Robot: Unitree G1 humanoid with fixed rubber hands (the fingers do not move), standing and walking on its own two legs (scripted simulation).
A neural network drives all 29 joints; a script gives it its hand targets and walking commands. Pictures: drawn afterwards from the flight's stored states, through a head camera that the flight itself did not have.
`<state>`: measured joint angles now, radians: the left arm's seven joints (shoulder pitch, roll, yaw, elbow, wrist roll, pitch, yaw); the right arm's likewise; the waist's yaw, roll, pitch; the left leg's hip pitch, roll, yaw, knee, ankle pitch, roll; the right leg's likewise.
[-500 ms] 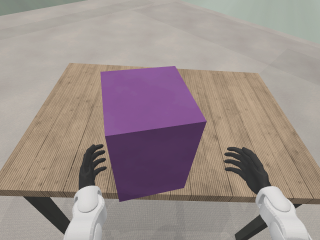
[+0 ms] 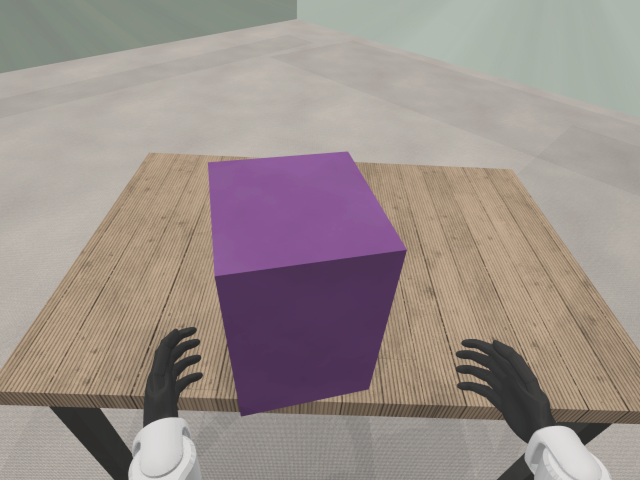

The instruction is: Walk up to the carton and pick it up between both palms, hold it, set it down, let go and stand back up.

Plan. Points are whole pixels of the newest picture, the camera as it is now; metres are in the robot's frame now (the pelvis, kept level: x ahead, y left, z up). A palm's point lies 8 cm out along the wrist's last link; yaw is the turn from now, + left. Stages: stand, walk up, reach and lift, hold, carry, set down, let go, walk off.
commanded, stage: set down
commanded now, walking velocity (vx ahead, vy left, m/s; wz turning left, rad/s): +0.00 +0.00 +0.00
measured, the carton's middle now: (294, 284) +0.38 +0.06 +0.06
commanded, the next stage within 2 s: none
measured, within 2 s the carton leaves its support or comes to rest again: neither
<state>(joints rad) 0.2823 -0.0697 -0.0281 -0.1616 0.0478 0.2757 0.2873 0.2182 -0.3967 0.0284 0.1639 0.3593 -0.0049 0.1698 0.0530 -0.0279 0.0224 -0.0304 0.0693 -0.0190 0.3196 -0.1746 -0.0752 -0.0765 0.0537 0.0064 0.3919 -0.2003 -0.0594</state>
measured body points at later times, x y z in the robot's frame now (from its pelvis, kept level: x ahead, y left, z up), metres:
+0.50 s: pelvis +0.01 +0.01 +0.00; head -0.03 +0.02 +0.45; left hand +0.20 +0.20 +0.02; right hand +0.21 -0.22 +0.02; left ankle +0.01 +0.17 -0.74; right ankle +0.02 -0.08 -0.74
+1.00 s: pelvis +0.02 +0.02 +0.00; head +0.01 +0.03 +0.45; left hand +0.19 +0.22 -0.03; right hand +0.20 -0.21 -0.02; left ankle +0.01 +0.17 -0.74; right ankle +0.02 -0.08 -0.74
